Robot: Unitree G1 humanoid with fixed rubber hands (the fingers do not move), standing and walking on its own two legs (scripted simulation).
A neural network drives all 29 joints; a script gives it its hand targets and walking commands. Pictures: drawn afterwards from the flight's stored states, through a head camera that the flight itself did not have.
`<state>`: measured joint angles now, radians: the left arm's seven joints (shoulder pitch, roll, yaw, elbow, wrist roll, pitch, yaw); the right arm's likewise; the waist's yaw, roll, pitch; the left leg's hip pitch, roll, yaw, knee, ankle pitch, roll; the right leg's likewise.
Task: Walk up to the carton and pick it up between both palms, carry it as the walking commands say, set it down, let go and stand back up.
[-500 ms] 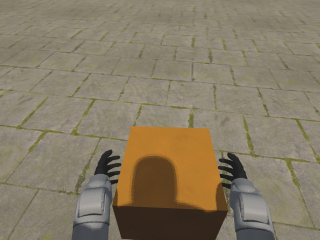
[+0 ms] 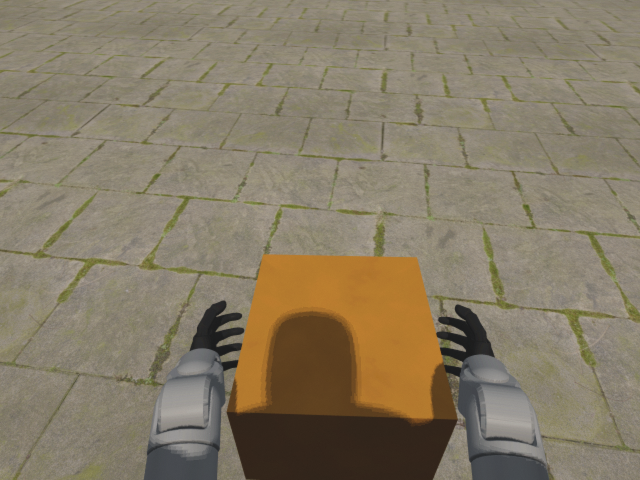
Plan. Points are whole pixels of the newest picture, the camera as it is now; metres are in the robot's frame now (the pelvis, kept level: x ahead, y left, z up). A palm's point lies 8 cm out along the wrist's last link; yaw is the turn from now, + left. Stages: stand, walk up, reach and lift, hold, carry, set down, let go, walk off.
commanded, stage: carry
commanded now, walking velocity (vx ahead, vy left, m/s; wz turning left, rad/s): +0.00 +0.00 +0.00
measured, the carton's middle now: (338, 359) +0.34 -0.01 -0.07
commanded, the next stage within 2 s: hold in 1.02 s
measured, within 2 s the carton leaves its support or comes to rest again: neither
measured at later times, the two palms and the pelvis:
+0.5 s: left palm (211, 353) +0.29 +0.16 +0.03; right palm (481, 359) +0.28 -0.18 +0.04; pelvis +0.01 -0.01 +0.00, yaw +0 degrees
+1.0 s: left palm (212, 350) +0.29 +0.16 +0.03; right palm (479, 354) +0.29 -0.18 +0.04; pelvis +0.02 -0.01 +0.00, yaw +0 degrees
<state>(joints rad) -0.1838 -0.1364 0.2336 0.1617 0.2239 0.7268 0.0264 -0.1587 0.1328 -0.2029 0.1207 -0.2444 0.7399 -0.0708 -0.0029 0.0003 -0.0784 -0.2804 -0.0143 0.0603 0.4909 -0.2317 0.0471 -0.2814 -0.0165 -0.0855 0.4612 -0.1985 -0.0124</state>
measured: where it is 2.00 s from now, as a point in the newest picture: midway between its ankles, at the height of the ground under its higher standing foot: outside the picture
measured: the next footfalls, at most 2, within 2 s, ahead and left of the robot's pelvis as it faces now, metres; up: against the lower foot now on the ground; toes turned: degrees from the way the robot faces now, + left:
none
